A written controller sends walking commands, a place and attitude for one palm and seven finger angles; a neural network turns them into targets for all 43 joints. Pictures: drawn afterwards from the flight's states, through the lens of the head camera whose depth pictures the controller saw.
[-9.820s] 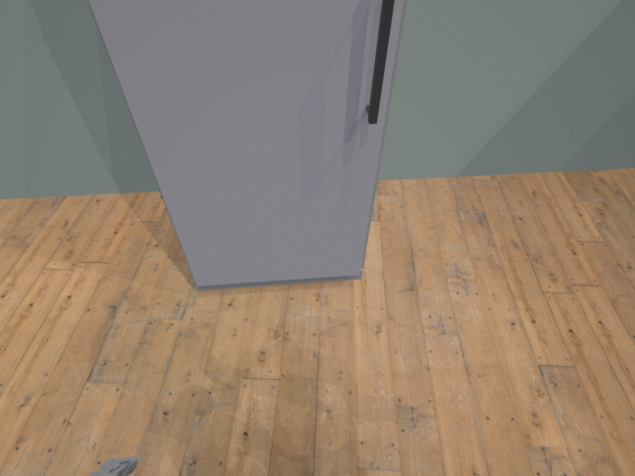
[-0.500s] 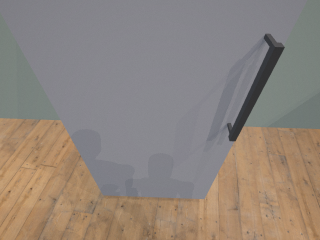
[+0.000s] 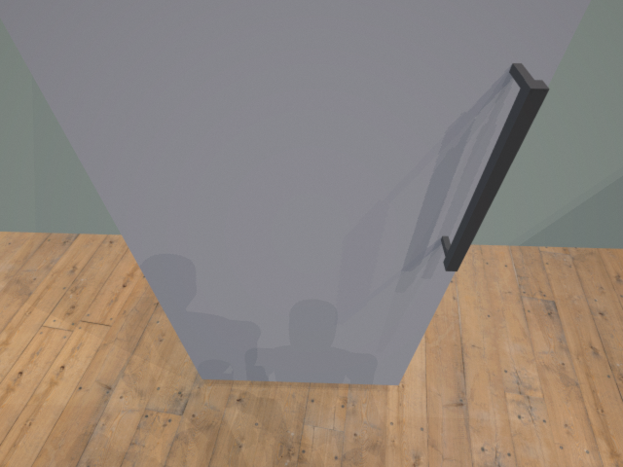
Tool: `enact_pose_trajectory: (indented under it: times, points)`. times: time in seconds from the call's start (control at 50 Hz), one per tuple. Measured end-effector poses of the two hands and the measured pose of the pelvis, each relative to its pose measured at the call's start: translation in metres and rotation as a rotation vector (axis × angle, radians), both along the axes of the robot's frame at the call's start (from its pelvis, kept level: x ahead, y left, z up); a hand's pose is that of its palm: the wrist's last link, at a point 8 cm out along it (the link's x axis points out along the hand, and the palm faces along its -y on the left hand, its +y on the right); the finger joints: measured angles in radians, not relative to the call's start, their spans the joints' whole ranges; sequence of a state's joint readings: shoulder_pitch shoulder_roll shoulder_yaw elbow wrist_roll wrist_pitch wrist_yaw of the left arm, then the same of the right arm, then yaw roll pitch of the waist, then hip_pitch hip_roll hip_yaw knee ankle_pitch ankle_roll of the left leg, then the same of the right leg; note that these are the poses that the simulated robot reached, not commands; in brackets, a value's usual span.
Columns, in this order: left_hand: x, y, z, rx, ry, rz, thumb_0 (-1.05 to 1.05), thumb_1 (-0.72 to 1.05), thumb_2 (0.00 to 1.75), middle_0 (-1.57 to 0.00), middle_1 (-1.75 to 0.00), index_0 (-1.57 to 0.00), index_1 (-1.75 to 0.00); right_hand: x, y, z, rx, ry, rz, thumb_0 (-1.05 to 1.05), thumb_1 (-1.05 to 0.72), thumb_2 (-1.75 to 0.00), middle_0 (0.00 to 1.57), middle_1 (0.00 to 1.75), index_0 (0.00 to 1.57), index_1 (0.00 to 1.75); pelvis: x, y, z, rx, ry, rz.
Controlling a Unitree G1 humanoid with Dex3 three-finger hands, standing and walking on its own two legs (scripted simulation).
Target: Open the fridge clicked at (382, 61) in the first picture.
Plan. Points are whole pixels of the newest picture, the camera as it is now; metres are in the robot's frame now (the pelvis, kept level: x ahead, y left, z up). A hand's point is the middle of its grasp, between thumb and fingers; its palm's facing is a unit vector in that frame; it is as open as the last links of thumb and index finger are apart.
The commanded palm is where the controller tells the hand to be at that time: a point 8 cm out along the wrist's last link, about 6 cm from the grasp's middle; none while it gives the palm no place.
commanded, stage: raise the hand to about handle height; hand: right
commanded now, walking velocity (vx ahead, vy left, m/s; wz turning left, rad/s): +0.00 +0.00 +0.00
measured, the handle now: (479, 185) +0.45 -0.20 +0.14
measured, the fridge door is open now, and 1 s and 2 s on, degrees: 0 0 0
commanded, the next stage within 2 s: none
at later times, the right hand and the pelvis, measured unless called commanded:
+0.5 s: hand out of the picture +0.12 -0.18 -0.04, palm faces +0.07 +1.00 +0.02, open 8.8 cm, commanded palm +0.12 -0.25 +0.00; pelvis -0.05 +0.01 -0.05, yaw -2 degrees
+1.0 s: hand (577, 410) +0.19 -0.25 +0.08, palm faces +0.10 +0.99 -0.09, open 11.8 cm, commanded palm +0.15 -0.30 +0.08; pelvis -0.04 -0.01 -0.03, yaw -2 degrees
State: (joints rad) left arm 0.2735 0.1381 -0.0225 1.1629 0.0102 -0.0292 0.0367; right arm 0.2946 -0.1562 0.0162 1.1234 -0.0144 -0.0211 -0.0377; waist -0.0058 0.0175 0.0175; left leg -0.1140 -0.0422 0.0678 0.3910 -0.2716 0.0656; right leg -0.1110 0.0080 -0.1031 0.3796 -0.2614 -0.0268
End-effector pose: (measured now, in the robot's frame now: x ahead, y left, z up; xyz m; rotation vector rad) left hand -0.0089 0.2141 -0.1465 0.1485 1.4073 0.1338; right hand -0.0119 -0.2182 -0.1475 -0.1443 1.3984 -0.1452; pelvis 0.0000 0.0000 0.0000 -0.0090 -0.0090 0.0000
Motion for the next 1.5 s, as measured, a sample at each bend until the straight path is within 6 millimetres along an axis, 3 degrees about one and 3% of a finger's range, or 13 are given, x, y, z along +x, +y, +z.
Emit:
enact_pose_trajectory:
  times: [0.06, 0.1, 0.22, 0.3, 0.38, 0.48, 0.58, 0.68, 0.76, 0.92, 1.12, 1.3, 1.5]
  points:
    - [-0.001, 0.000, -0.001, -0.001, 0.000, -0.003, 0.00, 0.91, 0.90, -0.20, -0.30, -0.20, -0.30, -0.001, 0.000, 0.000, -0.009, -0.005, 0.002, 0.00, -0.90, -0.90, 0.20, 0.30, 0.20, 0.30, -0.002, 0.000, -0.001, 0.005, 0.004, -0.002]
    - [0.007, 0.006, 0.003, 0.020, -0.090, -0.003, 0.01, 0.92, 0.90, -0.21, -0.30, -0.20, -0.30, 0.023, -0.012, 0.018, -0.034, -0.148, -0.082, 0.02, -0.93, -0.90, 0.20, 0.30, 0.20, 0.31, -0.006, -0.001, -0.002, 0.005, 0.001, -0.001]
    - [0.071, 0.025, 0.018, 0.056, -0.498, -0.068, 0.01, 0.91, 0.90, -0.21, -0.30, -0.20, -0.30, 0.150, -0.030, 0.144, -0.118, -0.969, -0.024, 0.03, -0.89, -0.87, 0.20, 0.33, 0.20, 0.34, -0.019, -0.007, -0.009, -0.001, 0.019, -0.050]
    - [0.119, 0.036, 0.041, 0.084, -0.725, -0.097, 0.01, 0.91, 0.90, -0.21, -0.30, -0.20, -0.30, 0.194, -0.008, 0.189, 0.031, -1.379, 0.084, 0.02, -0.81, -0.85, 0.20, 0.38, 0.20, 0.38, -0.031, -0.003, -0.022, -0.006, 0.083, -0.036]
    - [0.154, 0.044, 0.071, 0.110, -0.881, -0.151, 0.01, 0.91, 0.90, -0.20, -0.30, -0.20, -0.30, 0.177, 0.010, 0.161, 0.205, -1.410, 0.194, 0.01, -0.71, -0.81, 0.21, 0.43, 0.21, 0.44, -0.040, 0.004, -0.035, -0.012, 0.106, -0.019]
    - [0.181, 0.043, 0.090, 0.141, -0.958, -0.215, 0.01, 0.91, 0.90, -0.20, -0.30, -0.20, -0.30, 0.115, -0.011, 0.112, 0.171, -1.180, 0.089, 0.01, -0.59, -0.76, 0.22, 0.50, 0.23, 0.51, -0.045, 0.008, -0.045, -0.004, 0.114, -0.030]
    - [0.186, 0.020, 0.076, 0.104, -0.936, -0.297, 0.01, 0.91, 0.90, -0.20, -0.30, -0.20, -0.30, 0.087, -0.043, 0.148, -0.048, -1.366, 0.000, 0.02, -0.47, -0.72, 0.23, 0.58, 0.23, 0.58, -0.050, 0.009, -0.050, 0.029, 0.109, -0.071]
    - [0.166, -0.010, 0.044, 0.006, -0.860, -0.311, 0.01, 0.90, 0.90, -0.20, -0.30, -0.20, -0.30, 0.121, -0.035, 0.191, 0.012, -1.557, 0.193, 0.01, -0.35, -0.67, 0.23, 0.65, 0.23, 0.66, -0.059, 0.006, -0.050, 0.049, 0.095, -0.094]
    - [0.138, -0.021, 0.033, -0.038, -0.792, -0.225, 0.01, 0.90, 0.90, -0.21, -0.30, -0.20, -0.30, 0.163, -0.029, 0.184, 0.150, -1.378, 0.326, 0.01, -0.25, -0.63, 0.24, 0.71, 0.24, 0.72, -0.059, 0.003, -0.043, 0.040, 0.098, -0.073]
    - [0.102, -0.002, 0.040, 0.027, -0.723, -0.132, 0.01, 0.90, 0.90, -0.21, -0.30, -0.20, -0.30, 0.178, -0.073, 0.210, 0.043, -1.378, 0.107, 0.01, -0.07, -0.55, 0.26, 0.83, 0.26, 0.84, -0.042, -0.006, -0.028, 0.025, 0.089, -0.033]
    - [0.134, 0.012, 0.062, 0.120, -0.799, -0.190, 0.02, 0.90, 0.90, -0.21, -0.30, -0.20, -0.30, 0.177, -0.093, 0.221, 0.074, -1.354, 0.191, 0.00, 0.16, -0.45, 0.27, 0.98, 0.27, 0.99, -0.038, -0.021, -0.022, 0.038, 0.053, -0.052]
    - [0.173, -0.027, 0.091, 0.052, -0.946, -0.247, 0.01, 0.90, 0.90, -0.20, -0.30, -0.20, -0.30, 0.186, -0.127, 0.280, -0.010, -1.525, 0.156, 0.00, 0.37, -0.36, 0.29, 1.11, 0.29, 1.12, -0.035, -0.027, -0.014, 0.035, -0.002, -0.058]
    - [0.173, -0.056, 0.086, -0.024, -0.903, -0.284, 0.01, 0.90, 0.90, -0.21, -0.30, -0.20, -0.30, 0.191, -0.144, 0.293, 0.009, -1.415, 0.179, -0.01, 0.48, -0.31, 0.30, 1.18, 0.30, 1.19, -0.040, -0.031, -0.008, 0.034, -0.021, -0.064]
